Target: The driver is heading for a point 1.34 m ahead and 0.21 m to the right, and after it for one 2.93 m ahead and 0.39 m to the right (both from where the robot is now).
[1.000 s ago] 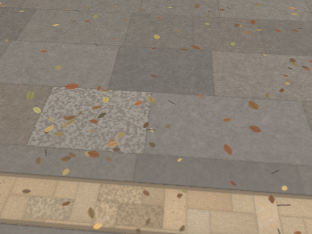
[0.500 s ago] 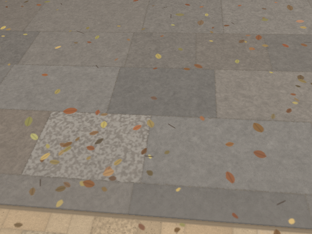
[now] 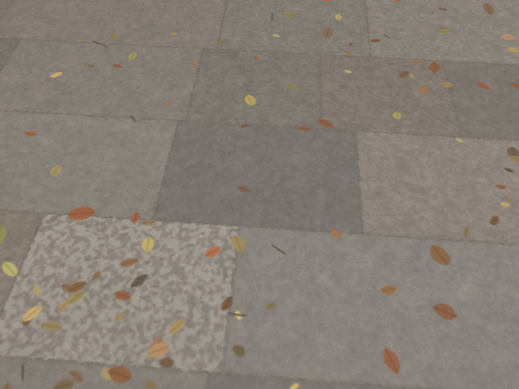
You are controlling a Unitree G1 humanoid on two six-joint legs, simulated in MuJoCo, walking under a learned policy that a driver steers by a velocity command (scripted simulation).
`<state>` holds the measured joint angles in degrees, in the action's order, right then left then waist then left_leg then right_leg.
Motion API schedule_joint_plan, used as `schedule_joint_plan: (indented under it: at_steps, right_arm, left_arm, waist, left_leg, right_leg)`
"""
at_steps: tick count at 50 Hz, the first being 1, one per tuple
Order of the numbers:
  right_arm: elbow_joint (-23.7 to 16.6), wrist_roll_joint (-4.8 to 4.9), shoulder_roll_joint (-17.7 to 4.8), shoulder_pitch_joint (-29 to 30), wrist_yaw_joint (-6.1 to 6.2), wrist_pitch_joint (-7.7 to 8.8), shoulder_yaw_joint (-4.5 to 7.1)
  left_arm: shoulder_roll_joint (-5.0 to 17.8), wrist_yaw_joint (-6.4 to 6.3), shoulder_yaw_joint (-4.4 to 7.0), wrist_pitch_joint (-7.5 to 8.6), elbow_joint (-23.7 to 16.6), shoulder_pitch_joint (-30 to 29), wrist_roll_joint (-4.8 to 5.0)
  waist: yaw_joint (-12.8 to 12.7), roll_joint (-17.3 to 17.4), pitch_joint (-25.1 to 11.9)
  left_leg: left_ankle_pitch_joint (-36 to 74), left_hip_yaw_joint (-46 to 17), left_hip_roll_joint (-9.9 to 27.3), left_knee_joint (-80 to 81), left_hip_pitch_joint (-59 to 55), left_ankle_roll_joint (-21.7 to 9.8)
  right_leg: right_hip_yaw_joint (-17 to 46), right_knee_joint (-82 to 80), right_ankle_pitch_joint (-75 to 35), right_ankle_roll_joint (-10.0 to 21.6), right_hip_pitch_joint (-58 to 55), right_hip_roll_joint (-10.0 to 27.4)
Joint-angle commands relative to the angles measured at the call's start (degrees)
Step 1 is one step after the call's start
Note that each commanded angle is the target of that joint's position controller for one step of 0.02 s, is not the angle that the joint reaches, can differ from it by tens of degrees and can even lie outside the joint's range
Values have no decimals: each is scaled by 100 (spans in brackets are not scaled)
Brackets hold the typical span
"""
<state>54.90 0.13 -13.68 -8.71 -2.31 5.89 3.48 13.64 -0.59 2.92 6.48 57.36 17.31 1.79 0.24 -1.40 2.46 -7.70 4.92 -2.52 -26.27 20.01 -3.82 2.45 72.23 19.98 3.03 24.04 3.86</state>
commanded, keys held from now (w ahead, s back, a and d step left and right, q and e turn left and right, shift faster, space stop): w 1.00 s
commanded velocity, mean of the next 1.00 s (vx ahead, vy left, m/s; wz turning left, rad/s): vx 0.50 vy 0.00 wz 0.00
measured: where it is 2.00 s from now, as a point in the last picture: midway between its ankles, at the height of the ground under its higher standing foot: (298, 175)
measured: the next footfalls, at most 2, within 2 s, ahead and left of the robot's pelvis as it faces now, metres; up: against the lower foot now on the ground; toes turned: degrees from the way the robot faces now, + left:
right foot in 0.40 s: +0.42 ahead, -0.16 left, +0.00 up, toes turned -3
left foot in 0.96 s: +0.73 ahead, +0.08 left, +0.00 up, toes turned +3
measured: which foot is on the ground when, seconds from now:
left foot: down 0.00-0.40, up 0.42-0.94, down 0.96-1.00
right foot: up 0.00-0.38, down 0.40-0.98, up 1.00-1.00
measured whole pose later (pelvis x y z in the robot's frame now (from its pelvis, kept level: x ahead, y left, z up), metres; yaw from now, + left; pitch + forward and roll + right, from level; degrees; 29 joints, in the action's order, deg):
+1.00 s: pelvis +0.58 -0.02 -0.01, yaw +0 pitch +2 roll -1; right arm 50.1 0.5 -13.4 -1.2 -2.0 5.9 3.7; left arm 14.3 -0.7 3.9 3.7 58.7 22.1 0.6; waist -2.5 -0.4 1.5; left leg -6.3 3.2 0.7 -33.0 29.0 -4.4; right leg -1.0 40.3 26.8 0.3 3.8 1.3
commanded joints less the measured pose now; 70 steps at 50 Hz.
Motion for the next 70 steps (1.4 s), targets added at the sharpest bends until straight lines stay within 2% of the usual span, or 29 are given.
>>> schedule_joint_plan:
  at_steps: [1, 6, 10, 13, 16, 18, 19, 20, 21, 22, 23, 25, 27, 33, 38, 43, 46, 47, 48, 49, 50, 51, 52, 53, 55, 57, 59, 65, 70]
  right_arm:
    - [-112, -42, -360, -83, -13, 102, 29]
    - [57, -29, -734, -629, 194, 85, 93]
    - [107, 47, -835, -1027, 259, 32, 105]
    - [236, 95, -888, -1384, 269, -28, 131]
    - [305, 112, -953, -1466, 296, -121, 186]
    - [257, 111, -1034, -1262, 309, -182, 218]
    - [224, 101, -937, -1162, 306, -215, 182]
    - [104, 27, -722, -1195, 304, -221, 84]
    - [33, 3, 20, -1876, 251, -99, -124]
    - [109, 112, -325, -1745, 213, 63, -68]
    - [-45, 257, -747, -1200, 190, 147, 43]
    - [-157, 163, -735, -635, 263, 149, 81]
    - [-110, 123, -547, -819, 288, -28, 115]
    - [-384, 21, -407, -27, 297, -162, 136]
    - [-622, 67, -274, 884, 204, -109, 67]
    - [-888, 117, -326, 1455, 45, -34, 23]
    - [-820, 121, -593, 946, -2, 20, 126]
    - [-603, 99, -776, 227, 15, 25, 239]
    - [-291, 66, -1109, -835, 58, 21, 389]
    - [-137, -43, -1694, -1692, 105, -5, 528]
    - [-83, 24, -1474, -1790, 81, -30, 429]
    - [-145, 77, -1105, -1359, 80, -16, 310]
    - [-284, 65, -849, -870, 97, -13, 238]
    - [-355, 8, -660, -423, 87, 0, 173]
    - [-333, -89, -412, -124, 68, 57, 102]
    - [-206, -98, -514, -290, 100, 101, 134]
    - [-127, -124, -677, -443, 178, 127, 176]
    - [-93, -89, -744, -642, 332, 101, 156]
    - [76, -13, -863, -1193, 375, -73, 200]
  left_arm:
    - [233, -83, 126, -90, -251, 472, -27]
    - [368, -76, 167, -152, -684, -586, -149]
    - [249, 29, 95, -95, -908, -1458, -106]
    - [269, 129, 56, -80, -1080, -1965, -54]
    - [413, 236, 75, -33, -1231, -2088, -40]
    - [647, 256, 180, 1, -1131, -1530, -44]
    - [875, 234, 317, 5, -864, -666, -64]
    - [1301, 186, 461, 2, -600, 446, -126]
    - [1827, 193, 576, -31, -449, 987, -189]
    - [1338, 218, 418, -21, -482, 990, -168]
    - [1019, 211, 319, -1, -558, 491, -127]
    - [700, 223, 211, 0, -736, -366, -190]
    - [468, 257, 141, 25, -685, -517, -255]
    - [765, 74, 212, 10, -441, 33, -194]
    - [817, 6, 215, -39, -294, 433, -130]
    - [878, -27, 273, -159, -68, 765, -84]
    - [1009, -52, 328, -231, -89, 524, -66]
    - [976, -51, 311, -260, -118, 380, -59]
    - [814, -51, 238, -271, -190, 351, -101]
    - [281, -9, 78, -200, -304, 921, -187]
    - [134, 39, 3, -42, -258, 972, -113]
    - [662, 70, 141, 71, -363, 477, 49]
    - [773, 65, 155, 118, -500, 1, 104]
    - [741, 23, 179, 88, -511, -190, 65]
    - [569, -29, 232, -113, -425, 22, 3]
    - [362, -45, 219, -256, -400, 115, 16]
    - [402, -55, 250, -308, -515, -177, -7]
    - [284, 106, 212, -254, -847, -1107, -72]
    - [161, 288, 103, -267, -1307, -1901, -69]
  waist:
    - [-196, 511, -386]
    - [-66, 389, 14]
    - [215, 410, 100]
    - [398, 436, 230]
    - [306, 504, 241]
    - [-75, 634, -92]
    - [-498, 566, -592]
    - [-861, 112, -1443]
    - [-546, -1375, -2164]
    - [-652, -1279, -2473]
    - [-589, -926, -1650]
    - [-272, -172, -809]
    - [33, -343, -606]
    - [-33, -146, -166]
    - [-315, -203, 92]
    - [-427, -246, 316]
    - [-37, -422, -26]
    - [356, -403, -442]
    - [761, -200, -1143]
    - [662, 1016, -2091]
    - [609, 1761, -2608]
    - [617, 1321, -1856]
    - [515, 944, -1241]
    - [308, 483, -784]
    - [-35, 633, -488]
    - [-113, 622, -316]
    - [-90, 486, -149]
    - [151, 415, 72]
    - [443, 300, 362]
  left_leg:
    - [195, -1640, 1502, 1769, -621, -1023]
    - [622, -1177, 1450, 2080, -720, -1053]
    - [705, -743, 1259, 2058, -993, -808]
    - [576, -762, 1463, 1860, -1573, -780]
    - [859, -866, 1781, 1479, -2207, -668]
    - [2187, -766, 1756, 810, -2340, -514]
    - [2989, -527, 1465, -212, -2156, -374]
    - [2158, -235, 1122, -1904, -1150, -165]
    - [-875, -187, 26, -4132, 1249, 245]
    - [-2459, -1115, 23, -4961, 1983, 155]
    - [-2126, -1120, 366, -5230, 2474, 42]
    - [-1172, -893, 899, -4641, 2100, 7]
    - [-802, -912, 1114, -4164, 1491, 7]
    - [447, -808, 1174, -2592, 2164, 279]
    - [1398, -542, 903, -1114, 1961, 305]
    - [905, -513, 776, -481, 2074, 123]
    - [342, -285, 484, -289, 1073, -118]
    - [375, -102, 269, -194, 59, -250]
    - [504, -399, 515, -386, -1568, -479]
    - [76, -2722, 2023, -276, -3848, -1259]
    - [-687, -4794, 2601, 817, -4448, -1713]
    - [-1119, -4199, 2380, 917, -3893, -1387]
    - [-927, -3339, 2176, 983, -3060, -1152]
    - [-516, -2648, 1988, 1192, -2114, -1005]
    - [-165, -1870, 1703, 1575, -1115, -816]
    - [139, -1400, 1660, 1847, -804, -850]
    - [506, -1049, 1668, 1971, -892, -840]
    - [1063, 38, 1464, 2091, -1245, -509]
    - [1727, 364, 1816, 1704, -2466, -462]
  right_leg:
    - [179, -204, -381, 46, 744, 560]
    - [49, -1759, -1679, -233, 1616, 671]
    - [-266, -3313, -2640, -261, 1314, 347]
    - [-297, -3853, -2528, -231, 1384, 226]
    - [-247, -4193, -1941, -25, 1371, 152]
    - [-452, -4342, -1574, 161, 491, -106]
    - [-621, -4411, -1596, 312, -640, -320]
    - [178, -4231, -1668, 645, -2399, 387]
    - [2982, -4835, -637, 1565, -4461, 1748]
    - [4088, -5502, -206, 1608, -4685, 1901]
    - [3189, -5477, -357, 1284, -4070, 1707]
    - [1814, -5717, -1441, 1011, -2392, 1287]
    - [1185, -6067, -1763, 928, -1615, 987]
    - [543, -6538, -2197, 999, -1638, 901]
    - [102, -6620, -1971, 815, -1859, 746]
    - [102, -6221, -2226, 772, -2691, 1100]
    - [30, -5542, -3743, 598, -2886, 1156]
    - [-177, -4716, -4614, 470, -2729, 929]
    - [-413, -3379, -4304, 273, -1953, 601]
    - [-616, -1075, -1971, -104, 159, -169]
    - [84, 160, 1259, -201, 1349, -752]
    - [427, 663, 1117, -70, 1985, -352]
    - [253, 565, 617, 28, 2096, -33]
    - [149, 180, 122, 33, 1831, 239]
    - [241, -361, -349, 45, 1132, 513]
    - [281, -601, -579, 7, 1079, 533]
    - [426, -1005, -1095, -55, 1497, 491]
    - [61, -2813, -2757, -102, 1579, 243]
    - [-312, -3557, -2298, 32, 2051, 146]
Velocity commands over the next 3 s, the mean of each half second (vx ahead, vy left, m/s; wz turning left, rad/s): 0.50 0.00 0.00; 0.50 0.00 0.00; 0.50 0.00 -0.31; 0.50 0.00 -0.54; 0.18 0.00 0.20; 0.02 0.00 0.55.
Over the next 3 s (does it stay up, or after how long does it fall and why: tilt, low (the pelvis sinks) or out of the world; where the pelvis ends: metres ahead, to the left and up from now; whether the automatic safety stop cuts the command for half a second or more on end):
stays up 1.29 -0.12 0.01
